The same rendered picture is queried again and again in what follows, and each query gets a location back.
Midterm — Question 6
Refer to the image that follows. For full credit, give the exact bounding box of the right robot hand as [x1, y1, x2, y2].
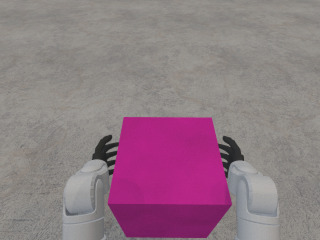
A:
[218, 136, 244, 178]

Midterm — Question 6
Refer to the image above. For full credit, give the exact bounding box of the carton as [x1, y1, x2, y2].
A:
[107, 117, 232, 238]

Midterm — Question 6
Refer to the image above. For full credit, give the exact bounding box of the right robot forearm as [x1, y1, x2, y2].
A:
[227, 160, 281, 240]

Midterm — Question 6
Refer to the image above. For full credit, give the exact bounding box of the left robot hand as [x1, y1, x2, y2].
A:
[92, 134, 119, 176]

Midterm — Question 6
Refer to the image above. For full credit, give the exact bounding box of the left robot forearm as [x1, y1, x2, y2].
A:
[62, 159, 110, 240]

